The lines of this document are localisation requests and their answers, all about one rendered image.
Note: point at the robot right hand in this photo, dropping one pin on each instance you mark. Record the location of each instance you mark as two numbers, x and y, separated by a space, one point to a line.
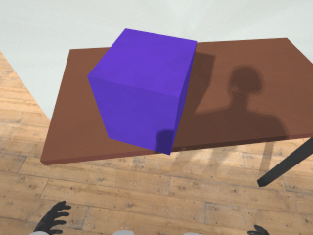
259 231

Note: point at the table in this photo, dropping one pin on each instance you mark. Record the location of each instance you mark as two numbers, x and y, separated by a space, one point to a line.
240 92

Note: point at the robot left hand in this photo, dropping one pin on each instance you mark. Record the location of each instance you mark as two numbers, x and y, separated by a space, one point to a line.
47 222

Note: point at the carton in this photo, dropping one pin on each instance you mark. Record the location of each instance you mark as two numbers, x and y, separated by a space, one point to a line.
140 87

